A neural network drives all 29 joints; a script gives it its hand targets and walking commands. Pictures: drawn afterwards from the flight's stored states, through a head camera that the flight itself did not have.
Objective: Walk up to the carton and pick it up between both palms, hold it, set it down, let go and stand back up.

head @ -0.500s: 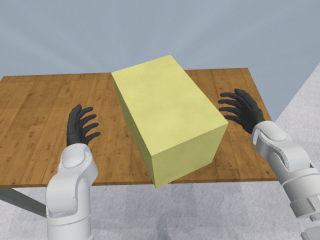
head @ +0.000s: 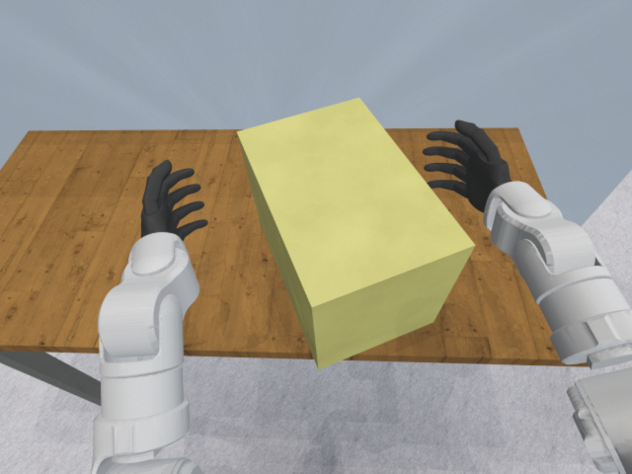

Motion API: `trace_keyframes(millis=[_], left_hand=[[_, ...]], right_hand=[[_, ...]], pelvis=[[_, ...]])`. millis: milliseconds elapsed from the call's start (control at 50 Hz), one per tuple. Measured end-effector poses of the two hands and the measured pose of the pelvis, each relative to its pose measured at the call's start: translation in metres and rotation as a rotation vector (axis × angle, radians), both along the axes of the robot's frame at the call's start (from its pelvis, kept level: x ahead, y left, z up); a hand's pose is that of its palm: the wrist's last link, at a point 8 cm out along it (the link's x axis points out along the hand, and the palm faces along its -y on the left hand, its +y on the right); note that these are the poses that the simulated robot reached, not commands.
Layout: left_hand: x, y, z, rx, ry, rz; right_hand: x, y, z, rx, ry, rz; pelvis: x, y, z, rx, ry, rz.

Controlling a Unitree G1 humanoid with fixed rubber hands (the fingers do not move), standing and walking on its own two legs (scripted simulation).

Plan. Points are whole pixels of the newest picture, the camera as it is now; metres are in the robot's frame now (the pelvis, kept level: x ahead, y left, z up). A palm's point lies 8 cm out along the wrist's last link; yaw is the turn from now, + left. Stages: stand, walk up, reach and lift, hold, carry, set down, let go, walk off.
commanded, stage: reach and lift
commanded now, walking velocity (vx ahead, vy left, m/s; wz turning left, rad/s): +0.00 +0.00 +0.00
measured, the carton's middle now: (339, 231) +0.44 +0.04 +0.03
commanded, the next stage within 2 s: none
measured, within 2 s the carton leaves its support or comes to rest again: neither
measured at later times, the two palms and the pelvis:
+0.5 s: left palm (176, 260) +0.33 +0.23 +0.09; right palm (467, 188) +0.47 -0.11 +0.10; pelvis +0.00 +0.00 +0.00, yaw +1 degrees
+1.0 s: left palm (199, 276) +0.34 +0.22 +0.04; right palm (456, 219) +0.46 -0.11 +0.05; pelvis -0.01 +0.00 -0.01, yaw +2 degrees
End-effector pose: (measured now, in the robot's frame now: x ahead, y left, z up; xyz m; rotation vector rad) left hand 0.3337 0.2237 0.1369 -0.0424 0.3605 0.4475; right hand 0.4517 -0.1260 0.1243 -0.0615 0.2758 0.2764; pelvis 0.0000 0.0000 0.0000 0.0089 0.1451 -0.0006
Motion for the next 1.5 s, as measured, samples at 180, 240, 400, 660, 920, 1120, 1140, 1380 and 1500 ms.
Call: trace_keyframes(millis=[180,240,400,660,920,1120,1140,1380,1500], left_hand=[[0.009,0.004,0.006,0.014,-0.011,0.001],[0.014,0.005,-0.001,0.004,0.009,0.004],[0.006,0.003,-0.028,-0.013,0.037,0.019],[-0.006,0.003,-0.075,-0.004,0.047,0.032],[0.002,-0.004,-0.1,-0.004,0.011,0.023],[0.014,-0.019,-0.093,-0.001,-0.028,0.013],[0.015,-0.022,-0.092,-0.003,-0.032,0.008],[0.031,-0.048,-0.088,-0.009,-0.019,0.009],[0.031,-0.049,-0.09,-0.005,-0.026,0.031]], right_hand=[[0.015,0.009,0.008,0.03,-0.013,-0.003],[0.02,0.012,0.004,0.013,0.0,0.0],[0.018,0.022,-0.016,0.047,0.003,0.006],[0.009,0.015,-0.061,0.02,0.027,-0.018],[0.007,0.012,-0.076,-0.013,0.016,-0.027],[0.008,0.014,-0.076,-0.02,0.004,-0.018],[0.008,0.014,-0.076,-0.017,0.001,-0.02],[0.009,0.016,-0.079,-0.007,0.013,-0.041],[0.009,0.019,-0.079,-0.01,0.005,-0.033]], pelvis=[[0.0,0.0,-0.001,-0.004,0.028,0.018],[0.0,0.0,-0.002,-0.001,0.037,0.015],[0.002,0.001,-0.001,-0.006,0.042,0.03],[-0.003,0.001,-0.004,-0.008,0.083,0.02],[-0.01,-0.003,-0.011,-0.009,0.146,0.029],[-0.01,-0.006,-0.012,-0.011,0.159,0.031],[-0.01,-0.006,-0.012,-0.01,0.16,0.03],[-0.009,-0.011,-0.013,0.003,0.161,0.008],[-0.007,-0.015,-0.013,0.006,0.167,0.014]])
